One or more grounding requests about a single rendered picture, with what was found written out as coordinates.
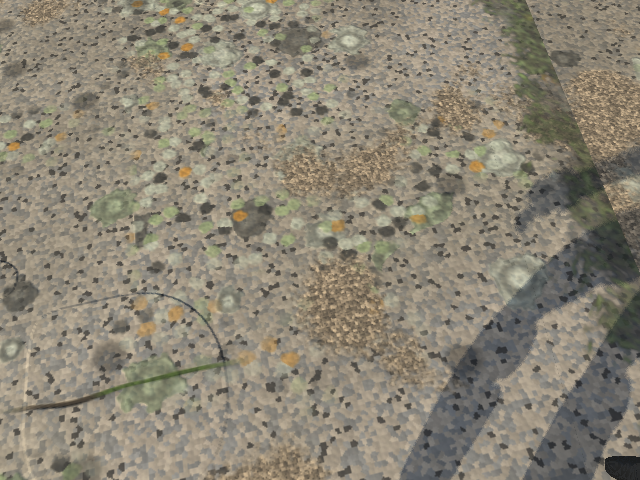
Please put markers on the robot right hand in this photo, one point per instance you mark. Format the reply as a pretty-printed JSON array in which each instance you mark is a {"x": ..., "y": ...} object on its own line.
[{"x": 623, "y": 467}]

